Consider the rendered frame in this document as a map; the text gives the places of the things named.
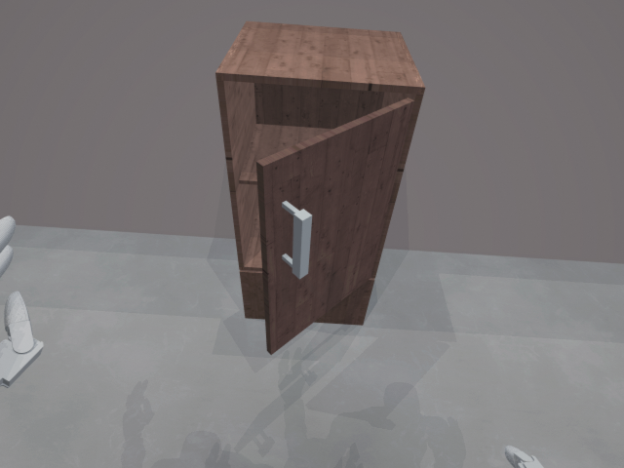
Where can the robot right hand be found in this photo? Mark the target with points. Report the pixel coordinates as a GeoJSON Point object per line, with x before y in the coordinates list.
{"type": "Point", "coordinates": [521, 460]}

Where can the handle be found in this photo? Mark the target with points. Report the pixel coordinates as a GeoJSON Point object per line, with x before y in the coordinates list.
{"type": "Point", "coordinates": [302, 223]}

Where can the robot left hand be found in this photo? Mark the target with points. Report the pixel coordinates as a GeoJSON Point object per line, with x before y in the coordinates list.
{"type": "Point", "coordinates": [21, 350]}

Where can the cupboard door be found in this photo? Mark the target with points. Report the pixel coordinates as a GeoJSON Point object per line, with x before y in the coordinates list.
{"type": "Point", "coordinates": [344, 178]}

